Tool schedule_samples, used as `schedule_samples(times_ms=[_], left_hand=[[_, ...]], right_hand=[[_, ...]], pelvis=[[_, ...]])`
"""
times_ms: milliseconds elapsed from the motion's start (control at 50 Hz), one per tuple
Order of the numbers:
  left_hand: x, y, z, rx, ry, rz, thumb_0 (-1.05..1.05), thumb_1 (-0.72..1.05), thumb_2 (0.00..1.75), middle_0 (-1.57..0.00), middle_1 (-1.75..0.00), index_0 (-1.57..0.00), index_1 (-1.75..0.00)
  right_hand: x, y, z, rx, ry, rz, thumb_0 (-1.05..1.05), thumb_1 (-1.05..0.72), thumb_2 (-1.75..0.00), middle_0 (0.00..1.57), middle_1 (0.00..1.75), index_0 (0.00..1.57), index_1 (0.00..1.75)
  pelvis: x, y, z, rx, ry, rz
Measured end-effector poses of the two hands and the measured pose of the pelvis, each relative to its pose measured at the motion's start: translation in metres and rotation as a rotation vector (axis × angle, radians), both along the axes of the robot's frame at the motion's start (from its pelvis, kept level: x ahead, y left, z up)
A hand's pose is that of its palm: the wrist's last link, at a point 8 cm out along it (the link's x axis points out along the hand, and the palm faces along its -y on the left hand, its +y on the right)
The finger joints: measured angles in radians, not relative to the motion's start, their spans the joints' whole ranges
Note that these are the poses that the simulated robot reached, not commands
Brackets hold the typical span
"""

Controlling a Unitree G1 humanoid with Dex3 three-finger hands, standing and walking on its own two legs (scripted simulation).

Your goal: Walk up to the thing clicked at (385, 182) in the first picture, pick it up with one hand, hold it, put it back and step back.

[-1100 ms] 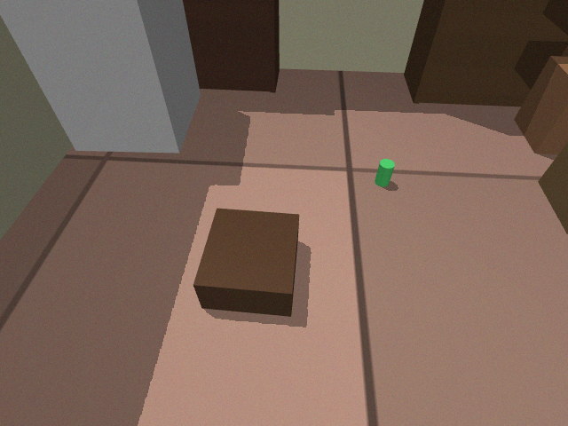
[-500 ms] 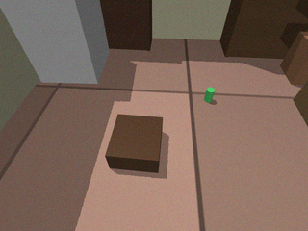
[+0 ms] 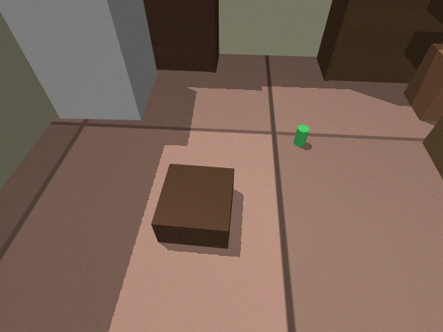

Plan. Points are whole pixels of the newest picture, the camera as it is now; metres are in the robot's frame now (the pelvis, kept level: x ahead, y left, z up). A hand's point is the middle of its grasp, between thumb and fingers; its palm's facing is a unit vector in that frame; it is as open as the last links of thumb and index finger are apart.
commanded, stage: stand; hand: left
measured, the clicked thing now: (301, 135) +1.37 -0.50 -0.72
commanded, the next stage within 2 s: walk up in 0.02 s
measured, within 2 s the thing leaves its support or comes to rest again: neither
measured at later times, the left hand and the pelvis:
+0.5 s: hand (163, 302) +0.22 +0.14 -0.15, palm faces -0.19 -0.91 -0.38, open 7.4 cm; pelvis +0.11 -0.12 -0.02, yaw -15 degrees
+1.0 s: hand (217, 180) +0.55 +0.03 -0.15, palm faces -0.47 -0.82 -0.34, open 7.4 cm; pelvis +0.34 -0.18 -0.01, yaw -25 degrees
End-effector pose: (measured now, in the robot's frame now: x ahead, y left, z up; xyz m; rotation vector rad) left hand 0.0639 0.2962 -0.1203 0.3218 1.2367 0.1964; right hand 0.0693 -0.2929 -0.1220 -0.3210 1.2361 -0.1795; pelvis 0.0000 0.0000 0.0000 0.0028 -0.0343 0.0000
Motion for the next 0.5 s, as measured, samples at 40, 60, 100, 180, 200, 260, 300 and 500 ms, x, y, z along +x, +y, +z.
schedule_samples(times_ms=[40,60,100,180,200,260,300,500], left_hand=[[0.001,0.0,0.0,-0.006,-0.002,-0.002,0.01,0.9,0.9,-0.2,-0.3,-0.2,-0.3],[0.002,0.001,0.0,-0.013,-0.002,-0.012,0.01,0.9,0.9,-0.2,-0.3,-0.2,-0.3],[0.007,0.003,0.001,-0.013,0.021,-0.045,0.01,0.9,0.9,-0.2,-0.3,-0.2,-0.3],[0.033,0.003,0.009,0.003,0.03,-0.104,0.01,0.9,0.9,-0.2,-0.3,-0.2,-0.3],[0.043,0.001,0.012,0.006,0.019,-0.114,0.01,0.9,0.9,-0.2,-0.3,-0.2,-0.3],[0.072,-0.01,0.018,0.021,-0.011,-0.15,0.01,0.9,0.9,-0.2,-0.3,-0.2,-0.3],[0.094,-0.022,0.02,0.038,-0.026,-0.177,0.01,0.9,0.9,-0.2,-0.3,-0.2,-0.3],[0.159,-0.113,0.009,0.026,-0.076,-0.21,0.01,0.9,0.9,-0.2,-0.3,-0.2,-0.3]], right_hand=[[0.001,-0.001,0.0,0.002,-0.01,-0.002,0.01,-0.9,-0.9,0.21,0.3,0.2,0.3],[0.002,-0.003,0.001,0.003,-0.033,-0.008,0.01,-0.9,-0.9,0.21,0.3,0.21,0.3],[0.001,-0.013,0.004,-0.005,-0.09,-0.038,0.01,-0.9,-0.9,0.21,0.3,0.21,0.3],[-0.013,-0.045,0.012,-0.05,-0.127,-0.098,0.01,-0.9,-0.9,0.21,0.3,0.21,0.3],[-0.016,-0.054,0.013,-0.062,-0.119,-0.109,0.01,-0.9,-0.9,0.21,0.3,0.21,0.3],[-0.023,-0.086,0.012,-0.091,-0.094,-0.143,0.01,-0.9,-0.9,0.21,0.3,0.21,0.3],[-0.022,-0.109,0.007,-0.104,-0.09,-0.166,0.01,-0.9,-0.9,0.21,0.3,0.21,0.3],[0.042,-0.173,-0.009,-0.063,-0.119,-0.212,0.01,-0.9,-0.9,0.2,0.3,0.2,0.3]], pelvis=[[0.0,0.0,-0.001,0.002,0.003,-0.009],[0.001,-0.001,-0.002,0.008,0.006,-0.025],[0.003,-0.003,-0.005,0.013,0.013,-0.066],[0.014,-0.018,-0.005,0.02,0.011,-0.107],[0.018,-0.023,-0.006,0.021,0.008,-0.117],[0.034,-0.041,-0.01,0.022,-0.002,-0.156],[0.046,-0.056,-0.016,0.029,-0.008,-0.18],[0.11,-0.122,-0.025,0.0,-0.024,-0.267]])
